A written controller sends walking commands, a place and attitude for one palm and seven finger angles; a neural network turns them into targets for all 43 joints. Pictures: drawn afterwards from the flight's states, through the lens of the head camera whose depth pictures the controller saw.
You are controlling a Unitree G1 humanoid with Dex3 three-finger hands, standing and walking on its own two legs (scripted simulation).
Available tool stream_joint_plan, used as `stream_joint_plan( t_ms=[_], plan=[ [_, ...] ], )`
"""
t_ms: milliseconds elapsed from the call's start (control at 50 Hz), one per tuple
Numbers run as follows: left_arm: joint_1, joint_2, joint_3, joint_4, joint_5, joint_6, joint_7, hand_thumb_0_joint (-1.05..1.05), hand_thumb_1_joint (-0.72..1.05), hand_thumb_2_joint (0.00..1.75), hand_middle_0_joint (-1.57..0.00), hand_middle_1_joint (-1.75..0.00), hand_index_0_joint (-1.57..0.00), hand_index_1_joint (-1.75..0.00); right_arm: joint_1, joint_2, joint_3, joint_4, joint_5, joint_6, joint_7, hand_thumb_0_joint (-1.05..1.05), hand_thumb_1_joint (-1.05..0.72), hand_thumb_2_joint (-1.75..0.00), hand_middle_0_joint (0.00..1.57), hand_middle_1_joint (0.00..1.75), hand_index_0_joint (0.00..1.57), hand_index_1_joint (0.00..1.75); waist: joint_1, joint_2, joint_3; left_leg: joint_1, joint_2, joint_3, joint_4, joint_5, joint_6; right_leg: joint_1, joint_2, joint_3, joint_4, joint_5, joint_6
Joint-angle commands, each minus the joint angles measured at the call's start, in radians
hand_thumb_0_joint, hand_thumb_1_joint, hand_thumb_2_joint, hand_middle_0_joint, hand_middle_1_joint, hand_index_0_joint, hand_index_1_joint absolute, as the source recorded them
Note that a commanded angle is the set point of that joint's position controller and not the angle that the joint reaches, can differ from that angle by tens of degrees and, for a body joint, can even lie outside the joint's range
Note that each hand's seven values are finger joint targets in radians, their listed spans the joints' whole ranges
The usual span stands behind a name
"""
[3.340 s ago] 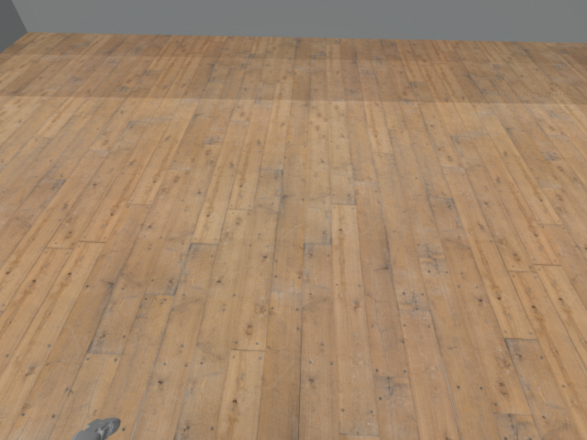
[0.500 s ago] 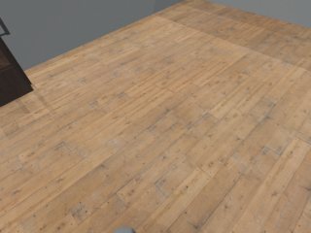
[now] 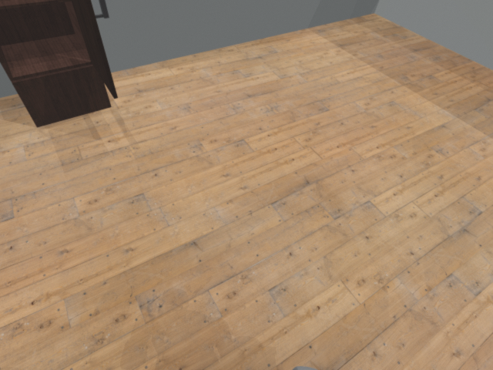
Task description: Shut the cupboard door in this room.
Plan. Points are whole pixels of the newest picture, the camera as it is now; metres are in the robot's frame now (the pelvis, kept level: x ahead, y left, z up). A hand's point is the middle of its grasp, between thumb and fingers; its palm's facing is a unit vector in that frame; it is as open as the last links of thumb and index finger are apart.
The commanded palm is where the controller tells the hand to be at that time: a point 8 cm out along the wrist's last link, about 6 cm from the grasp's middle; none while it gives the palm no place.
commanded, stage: turn or walk to find it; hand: left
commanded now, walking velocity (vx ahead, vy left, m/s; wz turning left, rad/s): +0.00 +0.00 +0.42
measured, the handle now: (96, 0) +1.39 +0.70 -0.02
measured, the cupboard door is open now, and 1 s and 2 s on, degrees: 89 89 89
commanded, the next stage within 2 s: none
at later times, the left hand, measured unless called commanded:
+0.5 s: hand out of the picture +0.01 +0.14 -0.15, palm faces +0.23 -0.93 -0.28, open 7.4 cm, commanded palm none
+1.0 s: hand out of the picture -0.15 +0.19 -0.19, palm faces +0.49 -0.84 -0.24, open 7.4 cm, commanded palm none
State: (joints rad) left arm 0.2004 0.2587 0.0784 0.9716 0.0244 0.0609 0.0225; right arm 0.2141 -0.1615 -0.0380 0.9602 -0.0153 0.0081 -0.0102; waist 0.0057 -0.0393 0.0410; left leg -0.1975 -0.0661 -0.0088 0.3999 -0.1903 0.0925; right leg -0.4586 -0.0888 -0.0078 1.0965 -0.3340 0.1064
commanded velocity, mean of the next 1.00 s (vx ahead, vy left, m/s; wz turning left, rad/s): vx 0.00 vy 0.00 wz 0.42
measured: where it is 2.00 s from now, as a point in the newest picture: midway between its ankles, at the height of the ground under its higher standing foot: outside the picture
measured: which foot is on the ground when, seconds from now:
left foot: down 0.00-0.34, up 0.36-0.80, down 0.82-1.00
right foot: up 0.00-0.32, down 0.34-0.82, up 0.84-1.00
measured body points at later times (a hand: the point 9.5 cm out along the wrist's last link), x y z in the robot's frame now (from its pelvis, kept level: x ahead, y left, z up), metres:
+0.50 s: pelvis -0.03 -0.06 +0.00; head -0.02 -0.09 +0.45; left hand +0.00 +0.19 -0.13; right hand +0.03 -0.32 -0.17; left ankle -0.06 +0.07 -0.66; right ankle -0.03 -0.15 -0.75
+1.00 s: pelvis -0.07 -0.01 -0.01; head -0.05 +0.03 +0.44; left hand -0.17 +0.24 -0.17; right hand +0.14 -0.18 -0.13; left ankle -0.12 +0.06 -0.75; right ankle -0.03 -0.17 -0.67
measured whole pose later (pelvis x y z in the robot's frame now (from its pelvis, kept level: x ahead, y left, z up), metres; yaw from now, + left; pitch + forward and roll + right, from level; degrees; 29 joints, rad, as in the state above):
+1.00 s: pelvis -0.07 -0.01 -0.01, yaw +26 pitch +0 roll -2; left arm 0.26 0.27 0.07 1.00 0.02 0.06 0.02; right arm 0.13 -0.18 -0.03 0.94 -0.02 0.01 0.00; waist 0.03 -0.04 0.07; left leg -0.20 -0.01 0.01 0.50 -0.29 0.05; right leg -0.44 -0.10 -0.06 1.08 -0.45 0.08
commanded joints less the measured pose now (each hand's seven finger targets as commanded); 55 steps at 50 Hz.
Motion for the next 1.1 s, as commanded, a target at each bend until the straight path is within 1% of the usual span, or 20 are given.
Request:
stream_joint_plan(
  t_ms=[0,180,240,280,300,320,340,400,440,620,720,760,780,800,820,840,860,900,940,1080],
  plan=[
    [-0.027,0.063,0.014,-0.075,-0.006,-0.014,0.003,0.0,0.9,0.9,-0.2,-0.3,-0.2,-0.3,0.07,-0.212,-0.056,-0.041,-0.003,-0.005,-0.018,0.0,-0.9,-0.9,0.2,0.3,0.2,0.3,-0.034,0.147,-0.031,0.091,0.285,-0.315,-0.136,0.214,0.052,-0.082,-0.008,0.026,-0.053,-0.02,-0.002],
    [-0.052,0.029,0.001,-0.112,-0.015,-0.023,0.007,0.0,0.9,0.9,-0.2,-0.3,-0.2,-0.3,0.086,-0.222,-0.064,-0.034,-0.014,0.009,-0.014,0.0,-0.9,-0.9,0.2,0.3,0.2,0.3,-0.041,0.159,-0.076,0.024,0.27,-0.445,-0.115,0.156,0.093,0.076,0.055,0.029,-0.31,-0.109,-0.045],
    [0.0,0.034,-0.001,-0.104,-0.02,-0.03,0.012,0.0,0.9,0.9,-0.2,-0.3,-0.2,-0.3,0.066,-0.222,-0.068,-0.039,-0.011,0.013,-0.007,0.0,-0.9,-0.9,0.2,0.3,0.2,0.3,-0.016,0.156,-0.089,-0.039,0.231,-0.437,-0.083,0.175,0.066,0.197,0.081,0.017,-0.483,-0.038,-0.06],
    [0.066,0.051,0.006,-0.09,-0.02,-0.041,0.017,0.0,0.9,0.9,-0.2,-0.3,-0.2,-0.3,0.051,-0.204,-0.066,-0.046,-0.003,0.017,-0.001,0.0,-0.9,-0.9,0.2,0.3,0.2,0.3,0.015,0.124,-0.103,-0.162,0.169,-0.383,-0.032,0.055,-0.001,0.39,0.058,0.015,-0.715,0.103,-0.072],
    [0.086,0.106,0.015,-0.088,-0.011,-0.049,0.023,0.0,0.9,0.9,-0.2,-0.3,-0.2,-0.3,0.061,-0.162,-0.064,-0.048,0.005,0.019,0.005,0.0,-0.9,-0.9,0.2,0.3,0.2,0.3,0.021,-0.013,-0.113,-0.285,0.093,-0.284,0.098,-0.083,-0.058,0.492,-0.082,0.144,-0.811,0.049,-0.116],
    [0.075,0.18,0.029,-0.104,0.003,-0.052,0.027,0.0,0.9,0.9,-0.2,-0.3,-0.2,-0.3,0.07,-0.116,-0.058,-0.074,0.006,0.017,0.004,0.0,-0.9,-0.9,0.2,0.3,0.2,0.3,0.023,-0.246,-0.071,-0.438,-0.035,-0.092,0.341,-0.286,-0.117,0.489,-0.326,0.409,-0.883,0.004,-0.22],
    [0.032,0.18,0.024,-0.128,-0.006,-0.046,0.027,0.0,0.9,0.9,-0.2,-0.3,-0.2,-0.3,0.05,-0.172,-0.076,-0.073,-0.009,0.026,0.002,0.0,-0.9,-0.9,0.2,0.3,0.2,0.3,0.018,-0.166,-0.036,-0.379,-0.006,-0.09,0.542,-0.349,-0.118,0.297,-0.399,0.389,-0.893,0.046,-0.277],
    [-0.107,0.092,0.001,-0.149,-0.012,-0.057,0.021,0.0,0.9,0.9,-0.2,-0.3,-0.2,-0.3,0.102,-0.155,-0.079,-0.015,-0.014,0.058,0.02,0.0,-0.9,-0.9,0.2,0.3,0.2,0.3,-0.064,-0.063,0.059,-0.331,0.046,-0.073,0.795,-0.179,-0.13,0.128,-0.212,0.159,-0.885,0.031,-0.219],
    [-0.075,0.063,-0.007,-0.134,-0.012,-0.069,0.018,0.0,0.9,0.9,-0.2,-0.3,-0.2,-0.3,0.127,-0.139,-0.074,-0.005,-0.011,0.055,0.025,0.0,-0.9,-0.9,0.2,0.3,0.2,0.3,-0.064,-0.061,0.049,-0.356,0.058,-0.052,0.818,-0.12,-0.145,0.19,-0.171,0.071,-0.847,0.163,-0.196],
    [0.119,0.113,0.009,-0.062,0.004,-0.073,0.015,0.0,0.9,0.9,-0.2,-0.3,-0.2,-0.3,-0.052,-0.126,-0.048,-0.044,-0.004,0.048,0.018,0.0,-0.9,-0.9,0.2,0.3,0.2,0.3,0.033,-0.119,-0.003,-0.326,0.102,0.017,0.549,-0.256,-0.175,0.384,-0.247,0.034,-0.74,0.515,-0.257],
    [0.124,0.15,0.02,-0.043,0.009,-0.063,0.013,0.0,0.9,0.9,-0.2,-0.3,-0.2,-0.3,-0.054,-0.118,-0.035,-0.049,0.01,0.031,0.016,0.0,-0.9,-0.9,0.2,0.3,0.2,0.3,0.032,-0.175,-0.068,-0.159,0.072,0.085,0.28,-0.241,-0.147,0.398,-0.249,-0.014,-0.639,0.67,-0.238],
    [0.098,0.147,0.021,-0.04,0.001,-0.057,0.01,0.0,0.9,0.9,-0.2,-0.3,-0.2,-0.3,-0.007,-0.134,-0.036,-0.041,0.008,0.022,0.015,0.0,-0.9,-0.9,0.2,0.3,0.2,0.3,-0.007,-0.147,-0.086,-0.021,0.073,0.095,0.087,-0.075,-0.134,0.331,-0.225,-0.067,-0.563,0.583,-0.179],
    [0.095,0.128,0.016,-0.046,-0.009,-0.051,0.009,0.0,0.9,0.9,-0.2,-0.3,-0.2,-0.3,0.032,-0.176,-0.044,-0.03,0.004,0.012,0.016,0.0,-0.9,-0.9,0.2,0.3,0.2,0.3,-0.032,-0.049,-0.118,0.115,0.12,0.05,-0.023,0.079,-0.116,0.241,-0.19,-0.114,-0.455,0.457,-0.13],
    [0.107,0.069,0.008,-0.073,-0.016,-0.046,0.003,0.0,0.9,0.9,-0.2,-0.3,-0.2,-0.3,0.065,-0.276,-0.064,-0.033,-0.004,0.001,0.012,0.0,-0.9,-0.9,0.2,0.3,0.2,0.3,-0.046,0.238,-0.15,0.262,0.353,-0.243,-0.049,0.396,-0.026,0.005,-0.069,-0.173,-0.262,0.032,-0.056],
    [0.061,0.035,-0.012,-0.1,-0.009,-0.038,0.007,0.0,0.9,0.9,-0.2,-0.3,-0.2,-0.3,0.106,-0.326,-0.076,-0.02,0.001,0.008,0.005,0.0,-0.9,-0.9,0.2,0.3,0.2,0.3,-0.067,0.329,-0.142,0.24,0.475,-0.339,-0.038,0.694,0.083,-0.075,-0.021,-0.105,-0.118,-0.327,-0.033],
    [0.032,0.06,-0.01,-0.101,-0.006,-0.028,0.009,0.0,0.9,0.9,-0.2,-0.3,-0.2,-0.3,0.097,-0.315,-0.072,-0.018,-0.001,0.014,0.001,0.0,-0.9,-0.9,0.2,0.3,0.2,0.3,-0.065,0.217,-0.115,0.18,0.478,-0.263,-0.029,0.631,0.105,-0.054,-0.04,-0.052,-0.036,-0.292,-0.046],
    [0.011,0.048,-0.006,-0.084,-0.003,-0.021,0.011,0.0,0.9,0.9,-0.2,-0.3,-0.2,-0.3,0.071,-0.275,-0.062,-0.016,-0.004,0.005,-0.01,0.0,-0.9,-0.9,0.2,0.3,0.2,0.3,-0.061,0.277,-0.088,0.131,0.408,-0.248,-0.047,0.608,0.078,-0.067,-0.042,-0.017,-0.016,-0.239,-0.039],
    [0.007,0.066,0.002,-0.069,-0.008,-0.023,0.0,0.0,0.9,0.9,-0.2,-0.3,-0.2,-0.3,-0.013,-0.24,-0.048,-0.043,-0.005,0.006,-0.015,0.0,-0.9,-0.9,0.2,0.3,0.2,0.3,-0.031,0.223,-0.023,0.084,0.341,-0.19,-0.045,0.561,0.067,-0.078,-0.038,-0.01,0.032,-0.135,-0.035],
    [0.042,0.062,0.003,-0.053,-0.008,-0.029,-0.009,0.0,0.9,0.9,-0.2,-0.3,-0.2,-0.3,-0.021,-0.233,-0.044,-0.052,0.0,-0.004,-0.016,0.0,-0.9,-0.9,0.2,0.3,0.2,0.3,-0.016,0.171,-0.049,0.119,0.302,-0.149,-0.037,0.582,0.052,-0.07,-0.024,-0.027,0.036,-0.082,-0.025],
    [-0.02,0.056,0.0,-0.09,-0.012,-0.024,-0.002,0.0,0.9,0.9,-0.2,-0.3,-0.2,-0.3,0.028,-0.231,-0.052,-0.05,-0.003,-0.003,-0.011,0.0,-0.9,-0.9,0.2,0.3,0.2,0.3,-0.032,0.176,-0.041,0.105,0.293,-0.227,-0.059,0.497,0.075,-0.042,-0.006,-0.011,-0.085,-0.075,-0.005]
  ],
)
